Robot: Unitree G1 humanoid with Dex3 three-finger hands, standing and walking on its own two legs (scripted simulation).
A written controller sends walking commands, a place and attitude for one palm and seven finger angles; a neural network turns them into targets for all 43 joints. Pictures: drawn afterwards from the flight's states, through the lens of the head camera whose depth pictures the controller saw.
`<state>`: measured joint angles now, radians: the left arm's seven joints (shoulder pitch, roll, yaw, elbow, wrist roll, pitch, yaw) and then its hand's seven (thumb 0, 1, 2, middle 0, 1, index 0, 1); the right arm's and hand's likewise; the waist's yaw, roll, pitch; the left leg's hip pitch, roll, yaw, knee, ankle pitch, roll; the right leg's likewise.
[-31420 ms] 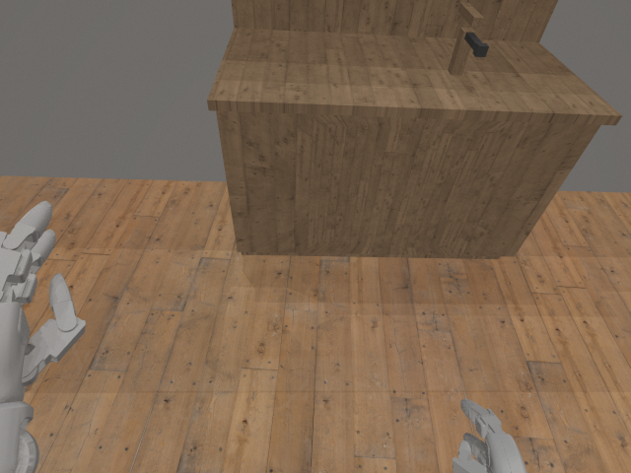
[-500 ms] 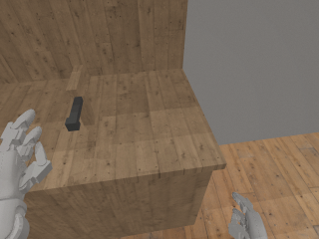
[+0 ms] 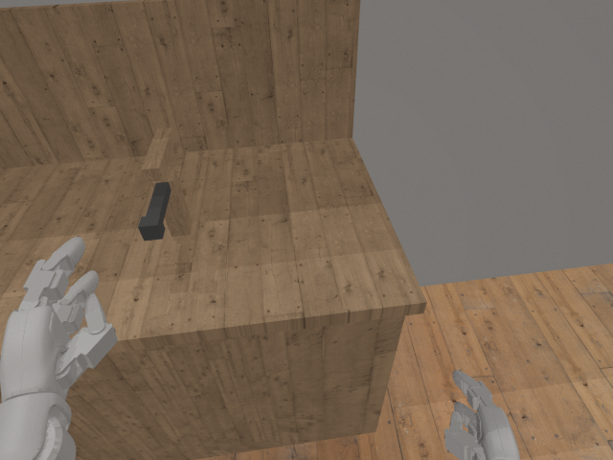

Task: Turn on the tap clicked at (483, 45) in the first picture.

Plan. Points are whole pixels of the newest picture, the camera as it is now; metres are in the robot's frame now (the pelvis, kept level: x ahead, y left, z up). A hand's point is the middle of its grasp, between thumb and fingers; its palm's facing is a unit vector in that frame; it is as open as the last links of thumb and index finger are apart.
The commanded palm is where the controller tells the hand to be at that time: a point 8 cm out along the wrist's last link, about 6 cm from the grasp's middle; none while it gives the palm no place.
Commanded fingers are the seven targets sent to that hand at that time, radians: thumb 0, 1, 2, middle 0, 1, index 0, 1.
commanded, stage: turn the palm inward beside the body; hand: left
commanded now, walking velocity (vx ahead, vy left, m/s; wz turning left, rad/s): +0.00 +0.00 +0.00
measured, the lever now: (152, 227) +0.39 +0.30 +0.11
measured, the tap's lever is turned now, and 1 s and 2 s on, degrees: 0 0 0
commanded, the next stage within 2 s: reach beside the lever's end, fingers flat in 0.48 s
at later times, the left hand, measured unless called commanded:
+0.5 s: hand (130, 315) +0.21 +0.22 +0.16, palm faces +0.46 -0.88 -0.13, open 7.4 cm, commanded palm +0.15 +0.26 +0.18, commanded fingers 0.00 0.90 0.90 -0.20 -0.30 -0.20 -0.30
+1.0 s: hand (129, 297) +0.23 +0.24 +0.15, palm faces +0.47 -0.88 -0.11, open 7.4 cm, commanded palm +0.19 +0.28 +0.16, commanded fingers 0.00 0.90 0.90 -0.20 -0.30 -0.20 -0.30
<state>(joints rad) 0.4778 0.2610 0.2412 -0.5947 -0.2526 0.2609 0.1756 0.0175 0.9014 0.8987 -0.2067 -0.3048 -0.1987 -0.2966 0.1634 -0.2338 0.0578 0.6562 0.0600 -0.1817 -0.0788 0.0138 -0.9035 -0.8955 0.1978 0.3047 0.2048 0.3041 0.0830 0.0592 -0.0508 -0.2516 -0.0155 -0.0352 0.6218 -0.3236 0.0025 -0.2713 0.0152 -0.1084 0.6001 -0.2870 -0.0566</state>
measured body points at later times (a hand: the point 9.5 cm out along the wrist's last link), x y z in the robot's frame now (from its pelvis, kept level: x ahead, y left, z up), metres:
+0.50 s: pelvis +0.02 -0.01 +0.00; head +0.00 -0.04 +0.45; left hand +0.18 +0.26 +0.17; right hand +0.24 -0.23 -0.07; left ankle +0.01 +0.12 -0.73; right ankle +0.03 -0.08 -0.73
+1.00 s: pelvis +0.01 +0.00 +0.00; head +0.00 -0.03 +0.45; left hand +0.20 +0.28 +0.16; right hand +0.22 -0.21 -0.07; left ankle +0.01 +0.12 -0.73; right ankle +0.03 -0.08 -0.73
